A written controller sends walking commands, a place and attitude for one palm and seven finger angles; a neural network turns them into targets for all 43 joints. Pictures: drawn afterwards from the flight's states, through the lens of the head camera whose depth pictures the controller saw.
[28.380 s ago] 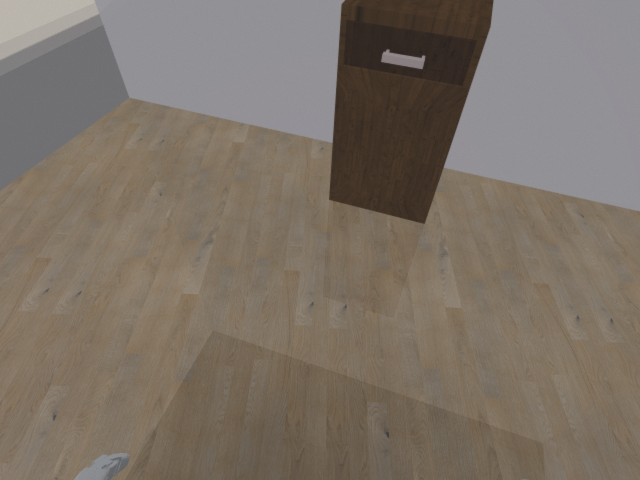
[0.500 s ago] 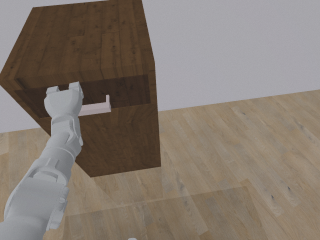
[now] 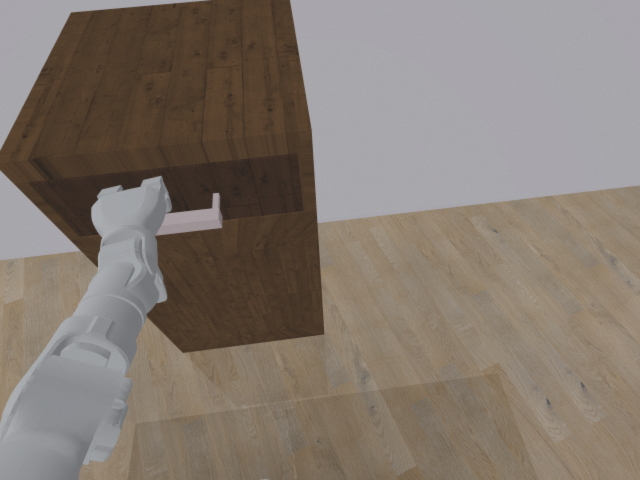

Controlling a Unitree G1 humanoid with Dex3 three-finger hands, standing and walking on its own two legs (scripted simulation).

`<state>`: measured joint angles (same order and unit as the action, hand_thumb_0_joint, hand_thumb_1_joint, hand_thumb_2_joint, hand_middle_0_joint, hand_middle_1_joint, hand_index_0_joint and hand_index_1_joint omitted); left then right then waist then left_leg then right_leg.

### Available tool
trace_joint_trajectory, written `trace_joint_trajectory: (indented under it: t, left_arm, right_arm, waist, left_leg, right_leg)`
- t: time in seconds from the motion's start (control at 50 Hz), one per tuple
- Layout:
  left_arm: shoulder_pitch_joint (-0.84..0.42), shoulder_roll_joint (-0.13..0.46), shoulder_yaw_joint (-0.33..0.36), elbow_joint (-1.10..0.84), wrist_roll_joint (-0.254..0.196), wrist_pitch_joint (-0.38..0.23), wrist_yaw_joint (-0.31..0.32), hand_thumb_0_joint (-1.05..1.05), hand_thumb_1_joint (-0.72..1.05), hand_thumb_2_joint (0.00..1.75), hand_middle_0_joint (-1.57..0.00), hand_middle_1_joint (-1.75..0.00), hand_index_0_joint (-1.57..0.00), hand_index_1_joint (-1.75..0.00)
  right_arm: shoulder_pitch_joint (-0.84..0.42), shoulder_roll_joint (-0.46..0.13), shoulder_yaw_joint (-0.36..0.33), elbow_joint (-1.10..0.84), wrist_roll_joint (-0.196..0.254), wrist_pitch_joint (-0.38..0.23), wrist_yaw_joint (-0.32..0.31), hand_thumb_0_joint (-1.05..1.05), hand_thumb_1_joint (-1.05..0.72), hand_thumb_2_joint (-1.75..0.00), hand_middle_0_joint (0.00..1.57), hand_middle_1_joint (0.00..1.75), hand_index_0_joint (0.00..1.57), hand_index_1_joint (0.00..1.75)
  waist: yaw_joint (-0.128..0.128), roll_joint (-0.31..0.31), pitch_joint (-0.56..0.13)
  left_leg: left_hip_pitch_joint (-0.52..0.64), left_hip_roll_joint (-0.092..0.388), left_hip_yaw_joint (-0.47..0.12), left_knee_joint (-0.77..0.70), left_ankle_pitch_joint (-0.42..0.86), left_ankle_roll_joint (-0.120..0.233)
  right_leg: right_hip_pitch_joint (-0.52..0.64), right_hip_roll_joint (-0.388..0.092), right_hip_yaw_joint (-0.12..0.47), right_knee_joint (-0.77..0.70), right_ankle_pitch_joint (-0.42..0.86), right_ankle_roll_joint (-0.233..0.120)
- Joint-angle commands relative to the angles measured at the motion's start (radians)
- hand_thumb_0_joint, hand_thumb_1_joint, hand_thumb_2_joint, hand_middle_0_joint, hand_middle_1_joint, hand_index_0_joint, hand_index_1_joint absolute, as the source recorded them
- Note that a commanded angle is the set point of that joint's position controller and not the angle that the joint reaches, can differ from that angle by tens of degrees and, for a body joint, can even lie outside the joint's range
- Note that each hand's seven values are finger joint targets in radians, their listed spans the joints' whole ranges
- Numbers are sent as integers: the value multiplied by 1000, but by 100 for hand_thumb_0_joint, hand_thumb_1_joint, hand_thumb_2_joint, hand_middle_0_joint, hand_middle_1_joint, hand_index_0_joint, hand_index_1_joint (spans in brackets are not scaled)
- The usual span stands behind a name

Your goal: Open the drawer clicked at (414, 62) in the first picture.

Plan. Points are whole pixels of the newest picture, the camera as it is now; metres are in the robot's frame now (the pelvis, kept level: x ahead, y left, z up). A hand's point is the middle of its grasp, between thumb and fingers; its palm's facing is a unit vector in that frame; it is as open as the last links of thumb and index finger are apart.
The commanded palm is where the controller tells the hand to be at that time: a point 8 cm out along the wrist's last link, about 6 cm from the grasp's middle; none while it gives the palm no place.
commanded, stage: re-aim the fingers above the handle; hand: left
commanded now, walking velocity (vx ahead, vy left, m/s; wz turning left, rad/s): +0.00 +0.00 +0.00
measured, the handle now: (180, 212) +0.53 +0.23 -0.03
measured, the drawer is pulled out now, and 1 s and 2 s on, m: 0.00 0.00 0.00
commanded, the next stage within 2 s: lower the fingers behind the handle in 0.38 s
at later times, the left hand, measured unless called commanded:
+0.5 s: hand (154, 248) +0.42 +0.23 +0.02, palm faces -0.20 -0.07 -0.98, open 13.8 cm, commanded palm +0.42 +0.21 +0.08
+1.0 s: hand (170, 246) +0.44 +0.22 +0.00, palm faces -0.16 -0.05 -0.99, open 13.9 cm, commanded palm +0.42 +0.21 +0.05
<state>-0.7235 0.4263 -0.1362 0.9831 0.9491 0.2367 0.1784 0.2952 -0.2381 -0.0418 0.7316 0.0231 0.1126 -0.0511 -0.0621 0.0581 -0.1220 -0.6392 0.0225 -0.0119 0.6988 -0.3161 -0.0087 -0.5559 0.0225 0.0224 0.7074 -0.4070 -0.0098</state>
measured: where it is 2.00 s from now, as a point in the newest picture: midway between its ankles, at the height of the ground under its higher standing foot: outside the picture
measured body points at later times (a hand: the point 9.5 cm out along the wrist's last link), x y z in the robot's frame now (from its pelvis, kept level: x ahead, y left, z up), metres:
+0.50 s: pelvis +0.01 +0.01 +0.00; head +0.07 -0.01 +0.45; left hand +0.43 +0.23 +0.07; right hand +0.07 -0.25 -0.14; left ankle +0.01 +0.13 -0.71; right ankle -0.05 -0.11 -0.71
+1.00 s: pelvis -0.01 +0.01 -0.01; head +0.06 +0.00 +0.43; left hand +0.44 +0.22 +0.06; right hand +0.01 -0.25 -0.15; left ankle +0.01 +0.13 -0.71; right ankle -0.05 -0.11 -0.71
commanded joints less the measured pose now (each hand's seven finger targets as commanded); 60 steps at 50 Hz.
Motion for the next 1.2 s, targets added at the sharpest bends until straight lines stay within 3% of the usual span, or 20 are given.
trace_joint_trajectory:
  t: [0.0, 0.06, 0.1, 0.14, 0.2, 0.3, 0.34, 0.4, 0.46, 0.54, 0.6, 0.66, 0.72, 0.78, 0.86, 0.92, 1.0, 1.06, 1.1, 1.18]
  left_arm:
    - [-481, -34, -115, -442, 25, -240, -41, 0, -50, 30, -30, -120, -30, -120]
    - [-407, 166, 97, -468, 75, -356, 59, 0, -50, 30, -30, -120, -30, -120]
    - [-405, 305, 242, -424, 111, -348, 169, 0, -50, 30, -30, -120, -30, -120]
    - [-325, 368, 335, -356, 139, -276, 282, 0, -50, 30, -30, -120, -30, -120]
    - [-288, 332, 270, -294, 153, -110, 361, 0, -50, 30, -30, -120, -30, -120]
    - [-297, 255, 159, -167, 92, 121, 224, 0, -50, 30, -30, -120, -30, -120]
    - [-298, 136, 54, -244, 23, 105, 99, 0, -50, 30, -30, -120, -30, -120]
    - [-394, -126, -185, -442, -29, -43, -48, 0, -50, 30, -30, -120, -30, -120]
    - [-434, -33, -119, -458, 23, -190, -45, 0, -50, 30, -30, -120, -30, -120]
    - [-410, 148, 90, -428, 112, -333, 95, 0, -50, 30, -30, -120, -30, -120]
    - [-376, 250, 242, -332, 152, -282, 269, 0, -50, 30, -30, -120, -30, -120]
    - [-305, 233, 226, -265, 165, -131, 368, 0, -50, 30, -30, -120, -30, -120]
    - [-336, 184, 157, -121, 185, 43, 384, 0, -50, 30, -30, -120, -30, -120]
    - [-463, 130, 79, -115, 117, 118, 291, 0, -50, 30, -30, -120, -30, -120]
    - [-509, 6, -45, -235, 26, -24, 96, 0, -50, 30, -30, -120, -30, -120]
    - [-458, 39, -25, -276, 60, -189, 41, 0, -50, 30, -30, -120, -30, -120]
    - [-324, 55, 28, -204, 126, -298, 103, 0, -50, 30, -30, -120, -30, -120]
    - [-308, 136, 145, -190, 150, -301, 227, 0, -50, 30, -30, -120, -30, -120]
    - [-300, 227, 241, -181, 154, -257, 308, 0, -50, 30, -30, -120, -30, -120]
    - [-408, 191, 176, -100, 208, -90, 417, 0, -50, 30, -30, -120, -30, -120]
  right_arm:
    - [60, -140, -69, -81, -18, -64, -35, 0, -90, -90, 20, 30, 20, 30]
    - [80, -129, -72, -74, -31, -65, -35, 0, -90, -90, 20, 30, 20, 30]
    - [80, -133, -70, -63, -26, -60, -25, 0, -90, -90, 20, 30, 20, 30]
    - [55, -125, -61, -62, -30, -58, -6, 0, -90, -90, 20, 30, 20, 30]
    - [7, -125, -47, -95, -28, -42, 9, 0, -90, -90, 20, 30, 20, 30]
    - [12, -157, -57, -104, -5, -7, 17, 0, -90, -90, 20, 30, 20, 30]
    - [7, -170, -66, -126, 8, -5, 6, 0, -90, -90, 20, 30, 20, 30]
    - [-11, -155, -65, -132, 8, -33, -19, 0, -90, -90, 20, 30, 20, 30]
    - [25, -145, -60, -80, -11, -58, -33, 0, -90, -90, 20, 30, 20, 30]
    - [60, -124, -65, -71, -26, -59, -31, 0, -90, -90, 20, 30, 20, 30]
    - [48, -119, -56, -67, -38, -61, -3, 0, -90, -90, 20, 30, 20, 30]
    - [18, -115, -50, -103, -47, -43, 17, 0, -90, -90, 20, 30, 20, 30]
    - [23, -126, -48, -93, -39, -26, 36, 0, -90, -90, 20, 30, 20, 30]
    - [39, -145, -61, -91, -18, -14, 27, 0, -90, -90, 20, 30, 20, 30]
    - [48, -153, -70, -83, -17, -33, -17, 0, -90, -90, 20, 30, 20, 30]
    - [85, -146, -68, -53, -29, -60, -37, 0, -90, -90, 20, 30, 20, 30]
    - [108, -128, -72, -41, -36, -60, -19, 0, -90, -90, 20, 30, 20, 30]
    - [111, -126, -75, -63, -38, -65, 2, 0, -90, -90, 20, 30, 20, 30]
    - [107, -134, -73, -62, -45, -64, 19, 0, -90, -90, 20, 30, 20, 30]
    - [99, -140, -72, -52, -48, -63, 39, 0, -90, -90, 20, 30, 20, 30]
  waist:
    - [-98, 3, -377]
    - [-24, 29, -390]
    - [12, 25, -379]
    - [58, 19, -396]
    - [77, 17, -437]
    - [22, -107, -544]
    - [-29, -169, -511]
    - [-120, -129, -370]
    - [-107, -25, -283]
    - [-23, 58, -304]
    - [38, 50, -360]
    - [62, 30, -454]
    - [36, -11, -487]
    - [-36, -102, -517]
    - [-106, -128, -458]
    - [-92, -54, -378]
    - [-46, 19, -256]
    - [-5, 4, -331]
    - [27, -5, -404]
    - [-21, 2, -433]
  left_leg:
    - [402, -52, 35, 37, 412, 67]
    - [347, -48, 32, 70, 422, 54]
    - [249, -50, 25, 83, 414, 43]
    - [174, -55, 39, 84, 411, 34]
    - [162, -65, 79, 64, 424, 22]
    - [214, -57, 102, 36, 426, 38]
    - [259, -57, 93, 24, 424, 56]
    - [362, -50, 53, 13, 412, 75]
    - [415, -43, 3, 15, 383, 64]
    - [341, -38, 6, 54, 357, 39]
    - [214, -43, 8, 77, 364, 23]
    - [171, -53, 56, 86, 375, 17]
    - [158, -46, 77, 73, 348, 18]
    - [195, -42, 78, 63, 317, 39]
    - [272, -43, 53, 59, 299, 65]
    - [277, -38, 29, 69, 293, 63]
    - [188, -31, 19, 98, 250, 44]
    - [124, -27, 20, 123, 261, 37]
    - [81, -33, 27, 142, 284, 36]
    - [53, -36, 50, 151, 249, 33]
  right_leg:
    - [24, 32, -26, -73, 513, 0]
    - [1, 35, -26, -30, 483, -15]
    - [16, 35, -35, 11, 481, -27]
    - [49, 33, -40, 44, 491, -29]
    - [122, 35, -45, 35, 533, -28]
    - [253, 36, -29, -27, 654, 2]
    - [261, 31, -34, -58, 706, 15]
    - [116, 32, -41, -100, 591, 19]
    - [-38, 37, -53, -88, 406, 0]
    - [-98, 37, -57, -17, 335, -33]
    - [-81, 42, -68, 47, 331, -41]
    - [0, 41, -64, 64, 398, -35]
    - [36, 48, -61, 44, 411, -22]
    - [90, 43, -41, -13, 459, 1]
    - [63, 33, -33, -51, 475, 14]
    - [-42, 34, -36, -30, 398, -1]
    - [-174, 42, -49, 7, 268, -30]
    - [-182, 45, -53, 61, 266, -34]
    - [-131, 46, -51, 94, 305, -35]
    - [-152, 49, -52, 92, 287, -23]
